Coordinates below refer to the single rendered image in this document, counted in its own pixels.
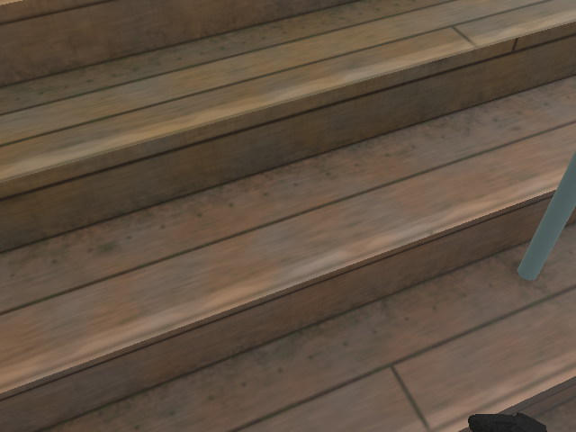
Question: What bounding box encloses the right robot hand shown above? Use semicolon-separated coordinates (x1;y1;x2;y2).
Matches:
468;412;547;432

